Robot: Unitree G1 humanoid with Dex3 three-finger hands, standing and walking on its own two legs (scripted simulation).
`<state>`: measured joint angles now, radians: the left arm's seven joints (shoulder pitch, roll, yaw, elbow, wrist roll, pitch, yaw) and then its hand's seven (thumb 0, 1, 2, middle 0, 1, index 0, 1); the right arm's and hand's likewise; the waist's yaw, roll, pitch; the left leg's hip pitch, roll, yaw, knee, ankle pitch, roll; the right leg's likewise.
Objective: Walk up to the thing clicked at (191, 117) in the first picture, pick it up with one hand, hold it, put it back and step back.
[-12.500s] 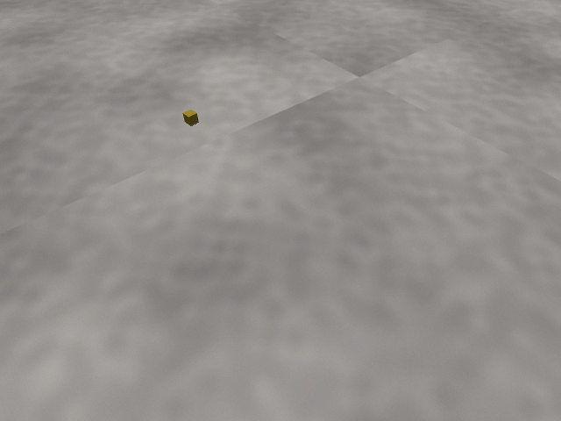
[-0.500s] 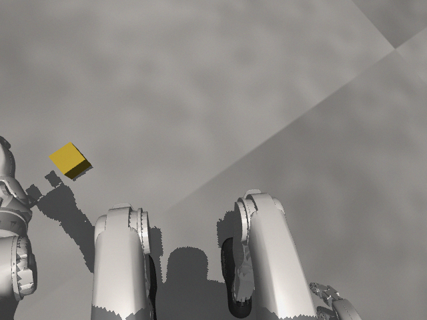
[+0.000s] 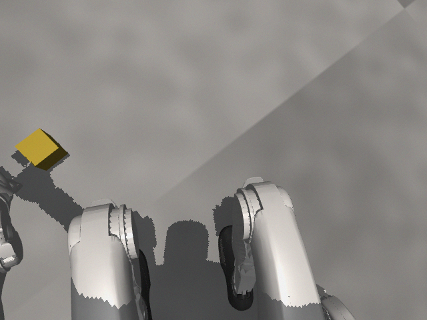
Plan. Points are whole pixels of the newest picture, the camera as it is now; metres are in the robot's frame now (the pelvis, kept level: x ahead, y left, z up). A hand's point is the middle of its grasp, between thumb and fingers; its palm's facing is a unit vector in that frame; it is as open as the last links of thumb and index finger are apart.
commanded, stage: rise first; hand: left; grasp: from above
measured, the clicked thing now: (43, 150) +0.46 +0.33 -0.30
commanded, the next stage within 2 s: none
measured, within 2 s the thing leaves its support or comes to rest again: neither
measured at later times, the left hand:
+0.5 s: hand out of the picture +0.41 +0.36 -0.19, palm faces -0.28 -0.32 -0.91, open 13.8 cm
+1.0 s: hand (3, 157) +0.42 +0.36 -0.20, palm faces -0.27 -0.32 -0.91, open 13.9 cm
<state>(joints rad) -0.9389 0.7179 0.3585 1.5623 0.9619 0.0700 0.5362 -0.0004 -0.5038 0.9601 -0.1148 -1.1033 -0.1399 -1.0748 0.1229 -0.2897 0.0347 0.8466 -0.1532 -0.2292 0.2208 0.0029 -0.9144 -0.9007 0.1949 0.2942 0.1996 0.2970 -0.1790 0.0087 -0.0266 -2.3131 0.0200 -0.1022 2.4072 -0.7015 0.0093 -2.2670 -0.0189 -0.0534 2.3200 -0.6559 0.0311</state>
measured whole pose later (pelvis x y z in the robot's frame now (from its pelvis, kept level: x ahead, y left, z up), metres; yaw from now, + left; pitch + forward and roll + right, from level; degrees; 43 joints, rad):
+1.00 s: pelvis +0.00 +0.00 -0.02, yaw -2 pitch +34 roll -9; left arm -1.00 0.79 0.36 1.64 0.99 0.06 0.56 0.00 -0.54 0.98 -0.12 -1.09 -0.13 -1.08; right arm 0.14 -0.32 0.08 0.83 -0.17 -0.26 0.30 0.00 -0.93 -0.91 0.19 0.29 0.20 0.30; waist -0.23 -0.01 0.01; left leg -2.36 0.01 -0.14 2.48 -0.72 0.01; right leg -2.29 -0.02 -0.08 2.36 -0.66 0.04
